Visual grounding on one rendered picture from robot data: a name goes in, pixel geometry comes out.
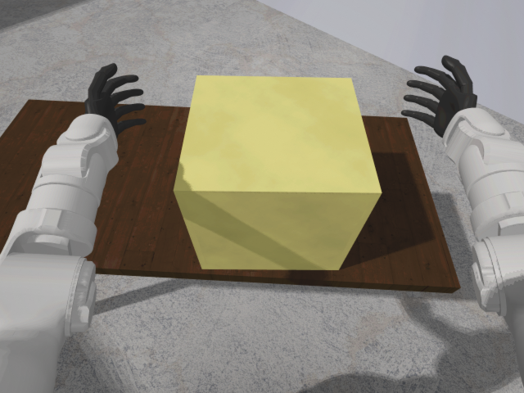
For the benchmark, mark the right robot hand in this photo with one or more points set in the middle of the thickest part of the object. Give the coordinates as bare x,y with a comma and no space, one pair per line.
457,96

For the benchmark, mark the left robot forearm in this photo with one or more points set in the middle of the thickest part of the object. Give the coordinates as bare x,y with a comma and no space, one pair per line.
59,218

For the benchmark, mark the table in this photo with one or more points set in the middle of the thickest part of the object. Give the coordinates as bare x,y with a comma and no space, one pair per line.
141,230

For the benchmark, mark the left robot hand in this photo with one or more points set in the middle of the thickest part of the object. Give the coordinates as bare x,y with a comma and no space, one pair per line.
101,102

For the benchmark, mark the right robot forearm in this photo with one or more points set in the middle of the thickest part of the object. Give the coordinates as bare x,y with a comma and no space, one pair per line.
491,168

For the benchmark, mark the carton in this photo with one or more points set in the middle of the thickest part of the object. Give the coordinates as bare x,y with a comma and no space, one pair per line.
275,172

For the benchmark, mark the robot left upper arm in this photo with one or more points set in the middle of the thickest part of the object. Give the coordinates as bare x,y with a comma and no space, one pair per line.
43,300

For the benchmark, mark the robot right upper arm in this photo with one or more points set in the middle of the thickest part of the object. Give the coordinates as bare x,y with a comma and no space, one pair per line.
498,281

